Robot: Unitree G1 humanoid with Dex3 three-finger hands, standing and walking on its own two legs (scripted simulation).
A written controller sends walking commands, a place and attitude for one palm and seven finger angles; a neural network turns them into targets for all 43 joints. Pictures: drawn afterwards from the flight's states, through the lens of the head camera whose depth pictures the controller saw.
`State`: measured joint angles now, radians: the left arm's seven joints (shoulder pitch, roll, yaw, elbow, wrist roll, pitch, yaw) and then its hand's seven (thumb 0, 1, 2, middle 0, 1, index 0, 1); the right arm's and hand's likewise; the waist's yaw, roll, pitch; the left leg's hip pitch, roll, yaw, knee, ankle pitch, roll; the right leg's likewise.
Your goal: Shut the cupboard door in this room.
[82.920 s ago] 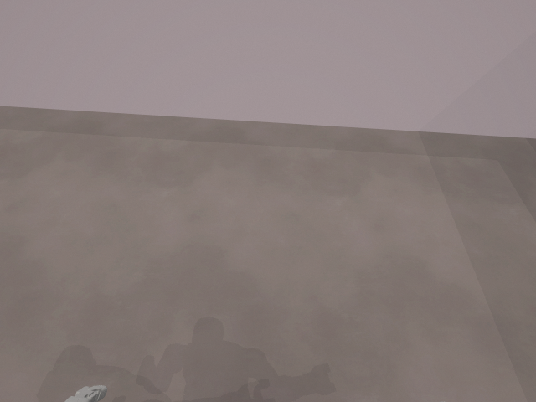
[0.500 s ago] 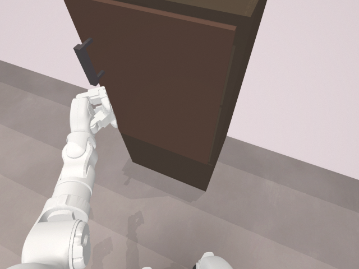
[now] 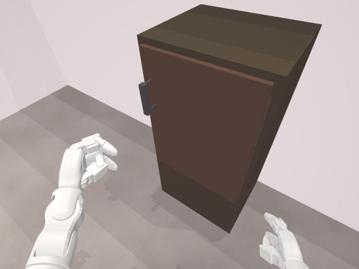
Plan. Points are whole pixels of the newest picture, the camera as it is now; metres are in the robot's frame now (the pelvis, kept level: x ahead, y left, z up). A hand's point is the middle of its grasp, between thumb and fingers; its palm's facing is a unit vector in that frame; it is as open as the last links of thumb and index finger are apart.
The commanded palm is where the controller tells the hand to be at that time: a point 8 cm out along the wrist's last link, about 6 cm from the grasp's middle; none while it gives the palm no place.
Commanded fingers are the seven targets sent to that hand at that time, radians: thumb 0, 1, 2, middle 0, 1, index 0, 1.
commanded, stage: draw the hand back to the body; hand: left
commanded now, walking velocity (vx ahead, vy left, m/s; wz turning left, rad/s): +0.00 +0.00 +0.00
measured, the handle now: (149, 96) +0.67 +0.18 +0.02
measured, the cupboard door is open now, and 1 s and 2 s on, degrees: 0 0 0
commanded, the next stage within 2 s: step back with the hand held close in 0.80 s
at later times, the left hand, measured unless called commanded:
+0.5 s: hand (22, 195) +0.19 +0.28 +0.16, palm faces +0.47 -0.77 -0.43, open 6.7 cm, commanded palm +0.14 +0.31 +0.18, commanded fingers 0.00 0.90 0.90 -0.20 -0.30 -0.20 -0.30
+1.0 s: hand (26, 197) +0.18 +0.27 +0.16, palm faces +0.46 -0.78 -0.41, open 7.4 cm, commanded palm +0.13 +0.30 +0.18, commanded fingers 0.00 0.90 0.90 -0.20 -0.30 -0.20 -0.30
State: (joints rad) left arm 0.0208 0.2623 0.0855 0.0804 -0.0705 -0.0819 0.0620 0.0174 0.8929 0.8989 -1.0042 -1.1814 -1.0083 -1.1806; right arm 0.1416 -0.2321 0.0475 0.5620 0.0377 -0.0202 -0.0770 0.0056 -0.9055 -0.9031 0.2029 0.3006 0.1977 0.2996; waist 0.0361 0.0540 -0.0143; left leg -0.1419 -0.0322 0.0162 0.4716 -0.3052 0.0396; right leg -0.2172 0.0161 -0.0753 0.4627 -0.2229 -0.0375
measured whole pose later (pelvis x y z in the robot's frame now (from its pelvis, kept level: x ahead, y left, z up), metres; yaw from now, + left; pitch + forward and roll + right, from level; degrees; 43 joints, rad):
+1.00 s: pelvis -0.01 +0.00 +0.00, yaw +0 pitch -3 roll -1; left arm 0.46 0.34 0.36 -0.34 -0.06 -0.13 0.11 0.02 0.89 0.90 -0.21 -0.30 -0.21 -0.30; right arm 0.21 -0.23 0.02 0.62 0.01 -0.09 -0.06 0.01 -0.90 -0.90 0.21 0.30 0.20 0.30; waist 0.04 0.09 -0.01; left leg -0.11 -0.03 0.01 0.45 -0.28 0.04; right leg -0.16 0.02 -0.08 0.39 -0.18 -0.04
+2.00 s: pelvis -0.09 +0.02 -0.03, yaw +0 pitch +0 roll -1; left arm 0.48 0.40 0.47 -0.50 0.00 -0.25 0.16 0.01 0.88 0.90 -0.21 -0.30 -0.21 -0.30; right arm 0.24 -0.23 0.00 0.58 0.00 -0.07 -0.06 0.01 -0.90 -0.90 0.21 0.30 0.20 0.30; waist -0.02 -0.02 0.01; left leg -0.46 -0.03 0.06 0.78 -0.33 0.08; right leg -0.51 0.00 -0.04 0.68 -0.18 -0.01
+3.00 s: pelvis -0.23 +0.02 -0.02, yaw +5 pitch +2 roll -1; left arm 0.55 0.45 0.43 -0.57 -0.02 -0.22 0.15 0.01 0.88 0.90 -0.21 -0.30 -0.21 -0.30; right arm 0.19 -0.18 0.00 0.60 -0.01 -0.03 -0.06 0.01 -0.90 -0.90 0.21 0.30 0.20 0.30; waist -0.04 -0.06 -0.03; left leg -0.45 0.01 0.01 0.64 -0.26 0.01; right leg -0.50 0.01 0.08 0.61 -0.20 0.03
